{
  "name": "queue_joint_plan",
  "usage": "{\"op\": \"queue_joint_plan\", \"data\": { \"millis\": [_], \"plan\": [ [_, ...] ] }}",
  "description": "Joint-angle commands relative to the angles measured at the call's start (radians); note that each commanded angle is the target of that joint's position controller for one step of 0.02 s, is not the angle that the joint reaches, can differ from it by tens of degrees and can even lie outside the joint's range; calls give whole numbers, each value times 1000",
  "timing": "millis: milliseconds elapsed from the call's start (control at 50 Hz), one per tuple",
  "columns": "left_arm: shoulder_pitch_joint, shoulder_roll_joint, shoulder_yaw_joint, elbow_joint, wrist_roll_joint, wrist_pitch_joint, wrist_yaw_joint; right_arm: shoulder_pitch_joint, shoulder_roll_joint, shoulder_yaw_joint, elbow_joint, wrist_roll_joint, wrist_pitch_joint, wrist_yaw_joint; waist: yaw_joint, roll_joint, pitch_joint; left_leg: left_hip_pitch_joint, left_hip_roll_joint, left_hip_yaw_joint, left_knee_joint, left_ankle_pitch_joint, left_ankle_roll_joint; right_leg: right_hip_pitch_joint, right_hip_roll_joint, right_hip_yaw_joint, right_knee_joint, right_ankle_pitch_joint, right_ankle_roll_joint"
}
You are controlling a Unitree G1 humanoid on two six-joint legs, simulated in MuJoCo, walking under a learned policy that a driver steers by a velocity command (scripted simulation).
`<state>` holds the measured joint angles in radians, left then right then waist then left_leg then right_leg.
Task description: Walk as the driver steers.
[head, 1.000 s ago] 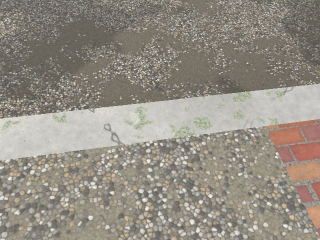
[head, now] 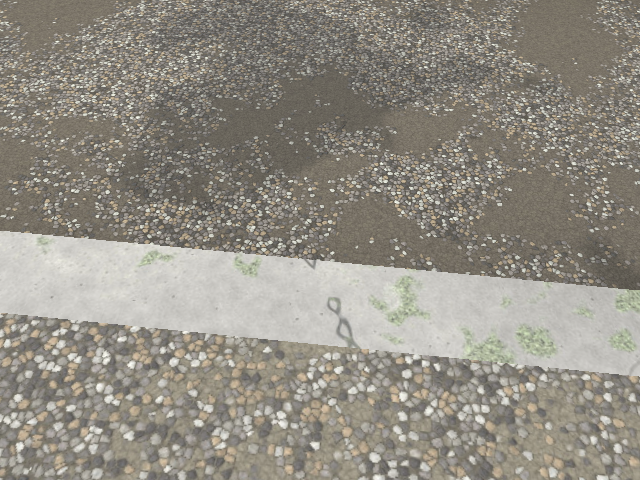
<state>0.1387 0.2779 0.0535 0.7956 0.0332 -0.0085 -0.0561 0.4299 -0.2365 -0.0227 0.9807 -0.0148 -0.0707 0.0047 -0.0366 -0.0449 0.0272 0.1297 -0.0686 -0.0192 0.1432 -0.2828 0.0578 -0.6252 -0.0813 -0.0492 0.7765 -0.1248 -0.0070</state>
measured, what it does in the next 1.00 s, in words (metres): walks ahead: right foot, then left foot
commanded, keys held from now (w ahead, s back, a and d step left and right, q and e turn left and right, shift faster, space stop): w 0.86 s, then w+e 0.14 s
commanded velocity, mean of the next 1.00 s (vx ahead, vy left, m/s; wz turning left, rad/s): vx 0.49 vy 0.00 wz -0.01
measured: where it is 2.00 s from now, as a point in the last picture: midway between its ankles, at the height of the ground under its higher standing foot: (368, 350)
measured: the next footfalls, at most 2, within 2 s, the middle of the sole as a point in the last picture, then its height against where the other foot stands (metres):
right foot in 0.12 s outside the picture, level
left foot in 0.68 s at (289, 459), level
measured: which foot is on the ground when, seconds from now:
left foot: down 0.00-0.12, up 0.14-0.66, down 0.68-1.00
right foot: up 0.00-0.10, down 0.12-0.66, up 0.68-1.00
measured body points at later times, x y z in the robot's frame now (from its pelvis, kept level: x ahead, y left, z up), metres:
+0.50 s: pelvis +0.27 -0.05 +0.01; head +0.29 -0.05 +0.46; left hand +0.23 +0.20 -0.13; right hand +0.41 -0.29 -0.12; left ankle +0.43 +0.10 -0.68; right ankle +0.21 -0.11 -0.74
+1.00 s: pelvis +0.52 -0.01 +0.00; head +0.53 +0.00 +0.45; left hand +0.63 +0.25 -0.13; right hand +0.47 -0.26 -0.13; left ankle +0.49 +0.05 -0.74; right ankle +0.64 -0.17 -0.67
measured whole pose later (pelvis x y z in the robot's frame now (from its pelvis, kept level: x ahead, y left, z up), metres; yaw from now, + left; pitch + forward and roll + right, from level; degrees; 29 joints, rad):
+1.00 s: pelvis +0.52 -0.01 +0.00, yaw -2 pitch -1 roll +1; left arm 0.22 0.24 0.05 0.86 0.02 0.02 0.01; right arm 0.45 -0.22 -0.04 0.98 -0.02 -0.08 -0.02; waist -0.02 -0.04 0.03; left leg -0.06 -0.08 0.13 0.30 -0.22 0.10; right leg -0.66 -0.06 0.08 0.97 -0.13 -0.03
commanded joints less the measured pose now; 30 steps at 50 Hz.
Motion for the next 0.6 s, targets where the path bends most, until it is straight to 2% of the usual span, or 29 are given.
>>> {"op": "queue_joint_plan", "data": {
  "millis": [20,40,80,100,120,140,160,180,200,220,260,300,340,400,420,460,520,560,600],
  "plan": [
    [-158,45,-1,-115,-4,-16,2,10,-164,-30,-19,0,-16,-9,-6,141,119,-108,271,-95,-35,478,133,18,29,-31,-118,34,-29],
    [-152,49,0,-116,-4,-18,6,7,-170,-31,-13,0,-16,-12,3,137,116,-91,281,-89,-17,533,126,49,39,-36,-145,23,-48],
    [-60,68,10,-91,-5,-21,21,-18,-189,-34,-7,-4,-16,-16,55,141,61,-63,283,-60,111,819,97,196,87,-51,-181,-32,-87],
    [53,88,21,-55,-5,-26,32,-25,-199,-37,-3,-8,-11,-17,106,132,-8,-60,269,-41,265,948,82,327,122,-61,-211,-58,-106],
    [225,112,34,3,2,-36,45,-31,-197,-36,-2,-7,-7,-17,180,97,-104,-141,225,-5,488,903,63,550,123,-53,-267,-40,-128],
    [363,202,57,31,27,-45,59,14,-130,-16,-29,9,-9,-10,202,-30,-232,-385,149,34,813,555,41,824,-104,219,-313,-257,-183],
    [387,278,69,43,24,-47,50,98,-55,-7,-37,20,-11,-4,147,-236,-323,-646,-42,6,1112,-225,18,948,-339,719,-477,-339,-281],
    [293,221,58,42,-11,-43,43,17,-141,-29,-38,-2,-10,-5,122,-105,-219,-714,12,-106,1192,-181,43,828,-295,741,-534,-384,-267],
    [184,153,42,23,-18,-46,41,-39,-149,-33,-54,-1,-14,2,80,-37,-87,-728,71,-80,1169,-80,51,679,-272,569,-540,-349,-249],
    [133,101,26,20,-14,-54,37,-76,-127,-26,-59,-2,-18,7,63,10,-34,-701,110,-63,1109,-17,53,577,-222,457,-571,-245,-228],
    [116,58,10,44,-16,-67,41,-56,-97,-20,-47,-20,4,17,16,-20,-5,-622,149,-44,1032,16,35,465,-152,310,-608,-90,-194],
    [160,59,9,72,-20,-84,40,-62,-76,-17,-45,-23,21,26,7,-16,-5,-617,154,-22,1001,32,18,445,-140,252,-632,15,-206],
    [196,67,10,94,-20,-92,38,-132,-72,-15,-65,-19,31,31,11,-6,25,-684,172,1,946,84,1,451,-129,202,-667,33,-213],
    [261,52,2,123,-23,-86,38,-256,-69,-13,-105,-22,35,35,34,-5,70,-788,188,33,818,186,-30,492,-101,146,-683,104,-205],
    [275,40,-4,129,-24,-83,37,-290,-61,-10,-117,-21,33,34,39,1,75,-789,186,41,745,224,-37,505,-88,121,-670,159,-197],
    [305,44,-7,141,-25,-83,41,-360,-38,-1,-138,-16,30,36,59,-6,71,-755,165,66,627,281,-43,521,-75,83,-645,255,-183],
    [356,55,-10,163,-22,-77,50,-433,-38,5,-164,-12,30,31,85,-12,73,-711,134,96,524,307,-33,568,-90,72,-612,345,-184],
    [373,74,-6,178,-16,-72,61,-450,-41,5,-177,-12,31,19,91,-10,79,-705,114,101,490,259,-15,629,-114,74,-564,435,-191],
    [374,82,-5,192,-12,-66,67,-421,-49,2,-181,-12,27,8,70,-20,74,-659,87,107,458,170,13,678,-129,67,-488,566,-185]
  ]
}}
Over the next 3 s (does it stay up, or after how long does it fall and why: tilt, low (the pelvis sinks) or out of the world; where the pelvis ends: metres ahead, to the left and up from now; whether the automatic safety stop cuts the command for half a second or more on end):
stays up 0.82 -0.17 -0.02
